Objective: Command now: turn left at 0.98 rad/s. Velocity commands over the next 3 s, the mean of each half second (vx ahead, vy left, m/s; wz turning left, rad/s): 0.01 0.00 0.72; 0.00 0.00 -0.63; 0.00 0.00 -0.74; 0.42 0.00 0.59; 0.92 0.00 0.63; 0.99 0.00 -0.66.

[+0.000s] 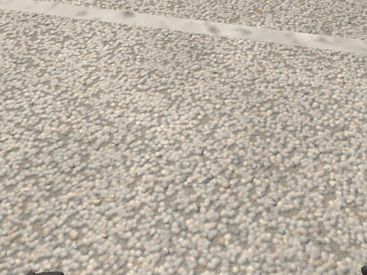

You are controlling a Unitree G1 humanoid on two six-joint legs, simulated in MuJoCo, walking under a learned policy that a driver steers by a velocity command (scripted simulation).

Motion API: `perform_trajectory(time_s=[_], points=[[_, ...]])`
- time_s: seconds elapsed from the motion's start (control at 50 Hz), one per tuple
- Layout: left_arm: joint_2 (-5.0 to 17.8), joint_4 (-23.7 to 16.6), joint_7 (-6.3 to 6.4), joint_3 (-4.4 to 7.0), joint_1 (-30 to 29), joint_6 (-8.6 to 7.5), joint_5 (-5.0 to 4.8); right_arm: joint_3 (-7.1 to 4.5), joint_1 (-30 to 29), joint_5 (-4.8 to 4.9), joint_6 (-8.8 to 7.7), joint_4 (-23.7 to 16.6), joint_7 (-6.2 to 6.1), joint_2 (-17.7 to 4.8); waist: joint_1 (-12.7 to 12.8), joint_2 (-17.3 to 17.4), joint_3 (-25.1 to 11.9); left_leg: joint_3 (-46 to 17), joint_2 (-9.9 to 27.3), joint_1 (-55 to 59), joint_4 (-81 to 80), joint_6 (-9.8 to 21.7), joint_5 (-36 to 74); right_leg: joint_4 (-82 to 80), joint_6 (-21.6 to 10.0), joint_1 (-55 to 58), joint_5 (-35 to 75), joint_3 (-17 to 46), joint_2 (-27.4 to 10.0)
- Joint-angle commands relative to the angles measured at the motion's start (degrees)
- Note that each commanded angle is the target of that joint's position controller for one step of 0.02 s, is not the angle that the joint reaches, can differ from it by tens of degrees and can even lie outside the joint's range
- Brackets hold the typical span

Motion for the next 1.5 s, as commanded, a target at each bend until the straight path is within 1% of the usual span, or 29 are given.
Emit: perform_trajectory(time_s=[0.02, 0.04, 0.06, 0.08, 0.12, 0.22, 0.38, 0.44, 0.46, 0.48, 0.5, 0.54, 0.58, 0.66, 0.74, 0.84, 0.88, 0.9, 0.92, 0.94, 0.96, 1.0, 1.14, 1.34, 1.38, 1.4, 1.42, 1.46, 1.5], points=[[6.4, -3.1, -0.43, 2.31, 2.4, -1.84, -0.07, -1.85, -2.0, 0.62, -0.24, -4.8, 0.24, -7.4, 1.7, 9.7, -9.6, -15.7, 11.4, 5.9, -3.5, 5.1, 0.3, -13.3, -1.7, 9.5, 6.8, -2.0, -1.1], [8.6, -3.0, -0.26, 2.98, 3.4, -1.6, 0.35, -1.09, 0.5, 0.62, -0.15, -4.5, 0.45, -5.0, 0.6, 3.5, -11.4, -11.7, 7.7, 1.3, 3.5, 2.8, -14.3, -16.9, -4.5, 16.7, 9.0, 2.9, -8.8], [12.6, -4.3, 0.21, 3.37, 1.6, -0.68, 1.49, -0.26, 3.1, 0.59, -0.27, -5.0, 0.66, -2.5, -2.3, -11.7, -10.2, 0.8, -0.5, -9.5, 16.1, -0.2, -26.9, -19.2, -11.4, 20.9, 13.2, 16.2, -20.4], [10.9, -4.8, 0.24, 3.24, 1.2, -0.83, 3.35, -1.67, 3.5, 0.12, -1.13, -5.6, 1.24, -7.7, -2.5, -16.7, -8.3, 4.6, 2.5, -14.2, 29.1, -2.9, -26.3, -21.0, -17.3, 16.0, 13.8, 23.8, -26.4], [5.6, -7.1, 1.4, 1.89, -3.1, -0.4, 1.93, -2.77, 4.2, 0.31, -0.95, -2.6, 1.63, -11.1, -2.2, -9.2, -5.3, 7.8, 7.5, -14.9, 37.1, -5.2, -17.4, -19.3, -14.7, 13.5, 7.3, 11.2, -20.3], [7.1, -6.8, 3.07, 1.55, 2.1, 1.15, 1.87, -0.39, 0.5, 1.08, -0.42, -4.1, 1.86, -5.3, 2.3, -7.4, -4.1, 15.9, 12.8, -20.3, 39.1, -7.8, -10.6, -19.6, -15.2, 18.8, 15.3, -1.9, -17.5], [10.6, -5.3, 0.22, 2.55, 4.8, 1.59, 0.44, 1.44, -0.6, -0.49, -0.87, -4.0, 1.86, -1.6, 3.3, -9.6, -8.8, 19.9, 12.4, -3.8, 16.5, -6.6, -16.0, -16.7, -17.1, 18.1, 26.1, -8.2, -20.1], [6.3, -3.8, -0.97, 0.38, 3.3, 0.88, -1.56, 1.81, 6.3, -1.05, -0.93, 0.5, 1.83, 0.3, -1.0, -8.8, -9.4, 19.7, 10.7, 12.2, -9.0, -2.8, -2.1, -11.4, -13.7, 13.4, 24.3, -8.3, -18.2], [2.7, -2.4, -1.75, -1.14, 6.6, 0.06, -1.14, 1.81, 7.2, -1.3, -0.98, 1.3, 1.55, -0.9, -0.5, -6.2, -10.7, 16.5, 13.1, 22.7, -13.0, -1.9, 5.8, -10.0, -9.0, 7.5, 17.4, -9.4, -15.8], [-0.5, -3.4, -2.69, -2.56, 8.0, -0.52, 1.79, 1.07, 9.3, -1.89, -0.86, 0.7, 0.73, -5.9, 0.9, 6.2, -14.3, 3.1, 26.4, 32.2, -9.0, 1.1, 27.6, -0.3, -3.5, -0.9, -5.1, -12.7, -11.1], [0.7, -4.1, -2.47, -2.02, 8.2, -0.46, 0.6, 0.96, 3.4, -3.69, -1.14, 0.4, 0.55, -6.9, 1.9, 14.7, -13.3, 1.9, 33.4, 21.0, -8.0, 10.5, 23.5, 4.0, -0.8, -3.2, -18.9, -12.2, -9.2], [9.7, -4.0, -1.21, 1.16, 5.8, 0.76, -1.62, 0.23, 0.5, -3.63, -2.41, 0.2, 0.78, -6.9, -0.7, 12.7, -7.0, 6.2, 29.6, 15.2, -10.5, 12.2, 17.1, 21.0, 0.8, -7.1, -18.0, -11.7, -7.5], [9.1, -2.3, 0.35, 2.14, 9.6, 2.76, -1.24, 0.57, -2.2, -2.31, -3.18, 0.8, 0.21, -5.2, 0.6, 11.6, -4.9, 10.9, 28.8, 12.7, -11.2, 10.4, 17.4, 30.6, 1.7, -9.9, -14.9, -9.1, -7.8], [5.0, -4.5, 0.88, 1.71, 9.2, 4.31, -1.06, 1.46, -4.2, -2.44, -3.44, 1.6, -0.86, -1.1, 1.2, 8.0, -4.3, 17.4, 28.4, 13.9, -12.1, 9.6, 14.7, 30.0, 3.3, -12.4, -6.7, -10.3, -9.0], [2.3, -8.8, -1.27, 0.48, 6.7, 4.36, -0.53, 0.09, -4.1, -2.15, -3.12, 2.8, -0.81, -3.6, -0.1, 6.7, -6.4, 20.4, 30.6, 16.0, -10.5, 10.2, 16.2, 17.5, 2.1, -7.5, -5.8, -12.7, -10.5], [4.5, -11.5, -2.6, 1.72, 8.9, 5.74, -0.85, -1.37, -5.3, 0.05, -3.69, 4.2, 1.04, -6.0, 1.5, 7.3, -7.1, 23.5, 33.1, 15.6, -5.6, 7.2, 18.7, 6.4, -2.3, 0.2, -4.8, -16.7, -8.7], [5.7, -10.9, -1.85, 2.94, 13.2, 5.86, -0.71, -1.38, -3.5, 0.83, -3.6, 6.1, 1.63, -4.5, 3.8, 3.5, -7.8, 28.3, 29.6, 10.9, 3.8, 2.0, 13.1, -4.3, -5.7, 10.2, 4.8, -16.9, -5.6], [11.7, -10.5, -0.62, 5.1, 17.6, 5.4, -0.66, -1.05, -1.9, -0.26, -3.7, 6.3, 1.88, -2.7, 5.0, -8.0, -8.7, 32.3, 23.5, 0.2, 18.8, -2.9, 1.7, -9.7, -10.1, 21.0, 26.9, -6.0, -10.2], [19.5, -12.4, -0.16, 6.37, 17.6, 4.34, 0.66, 0.5, -7.0, -2.74, -4.09, 1.2, 1.5, 0.9, 4.0, -23.7, -9.2, 28.6, 12.3, -20.4, 36.4, -8.3, -31.2, -12.5, -22.9, 28.4, 42.4, 20.9, -24.3], [16.6, -12.7, -1.1, 5.46, 18.7, 2.39, 1.79, -0.1, -10.7, -2.32, -4.18, 1.2, 1.11, -1.9, 7.6, -13.9, -15.3, 16.2, 11.3, -22.5, 44.4, -7.8, -33.3, -15.3, -27.3, 28.2, 35.3, 23.3, -27.1], [14.9, -12.4, -1.12, 4.66, 16.7, 1.18, 1.42, -0.28, -11.6, -0.95, -4.34, 1.1, 0.93, -2.7, 6.1, -10.2, -12.3, 14.1, 12.0, -23.7, 45.2, -6.3, -28.4, -16.0, -24.7, 26.3, 29.0, 18.5, -24.6], [11.5, -13.1, 0.1, 3.65, 9.8, 1.33, -1.02, -0.83, -9.7, -1.56, -4.6, 2.6, -0.02, -3.9, 2.2, -4.9, -7.6, 12.7, 13.6, -23.9, 39.0, -5.1, -17.6, -15.6, -18.5, 21.6, 22.1, 12.1, -19.2], [11.8, -15.1, 2.09, 3.43, 7.5, 2.89, -0.72, 0.15, -7.2, -1.29, -4.68, 5.1, 0.56, -1.0, 0.9, -6.5, -9.2, 12.1, 8.2, -15.0, 22.9, -7.7, -7.5, -14.2, -16.0, 16.5, 18.9, 11.2, -12.8], [11.6, -17.3, 1.21, 3.45, 3.3, 4.04, -1.06, -0.85, -4.4, -0.48, -6.83, 6.6, 2.22, -4.1, 0.6, -12.1, -10.2, 10.4, 6.6, -0.8, -0.3, -5.3, -6.7, -7.7, -13.2, 14.9, 20.5, 22.7, -9.4], [7.7, -16.9, 1.27, 1.85, 5.0, 4.04, -0.57, -1.08, -1.7, -1.4, -6.97, 7.8, 2.49, -5.7, 1.0, -7.6, -12.7, 7.5, 13.8, 11.1, -9.2, -2.2, 7.3, -1.1, -9.4, 11.5, 10.7, 17.4, -5.8], [3.6, -16.1, 1.13, 0.34, 9.4, 3.88, 0.81, -0.69, -5.9, -2.44, -6.45, 5.8, 2.25, -7.7, 4.9, 6.6, -12.0, -5.2, 23.9, 14.7, -12.3, 3.0, 17.2, 8.8, -6.1, 5.4, -9.9, 8.6, 1.6], [6.5, -16.9, 1.42, 1.11, 9.0, 3.45, 0.87, 0.0, -4.5, -4.22, -6.48, 6.8, 2.45, -5.8, 5.4, 16.2, -8.7, -18.4, 30.1, 11.0, -14.0, 13.3, 19.3, 18.1, -2.2, -0.8, -24.2, 4.5, 4.4], [8.8, -13.5, 1.38, 1.52, 9.4, 3.0, 1.58, 2.34, -7.4, -2.2, -6.98, 6.2, 2.96, 0.7, 4.6, 7.0, -7.3, -11.3, 26.0, 9.1, -12.2, 11.9, 10.3, 22.3, 1.2, 0.8, -18.0, 5.8, -0.3], [5.9, -13.2, 1.04, 0.84, 7.0, 2.86, 2.18, 1.96, -7.0, -0.36, -5.98, 6.8, 2.99, -1.8, 3.7, 6.7, -5.4, -7.7, 20.8, 11.2, -11.5, 8.1, 6.1, 13.2, 2.9, -0.1, -14.2, 0.4, -3.2]])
